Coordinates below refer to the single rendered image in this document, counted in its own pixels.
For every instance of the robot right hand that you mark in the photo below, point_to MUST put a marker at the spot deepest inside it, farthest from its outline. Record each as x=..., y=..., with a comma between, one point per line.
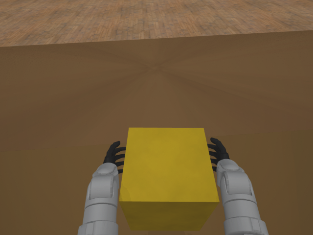
x=220, y=153

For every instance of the carton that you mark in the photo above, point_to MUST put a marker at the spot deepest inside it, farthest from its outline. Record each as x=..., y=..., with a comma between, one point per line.
x=168, y=182

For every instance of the robot left hand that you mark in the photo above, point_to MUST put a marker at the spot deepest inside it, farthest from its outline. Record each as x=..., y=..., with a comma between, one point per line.
x=111, y=156

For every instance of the right robot forearm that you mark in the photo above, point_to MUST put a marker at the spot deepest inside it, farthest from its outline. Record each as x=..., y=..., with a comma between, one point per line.
x=239, y=202

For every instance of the left robot forearm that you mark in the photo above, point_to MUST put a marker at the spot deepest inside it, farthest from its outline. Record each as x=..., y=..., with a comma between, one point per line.
x=101, y=202

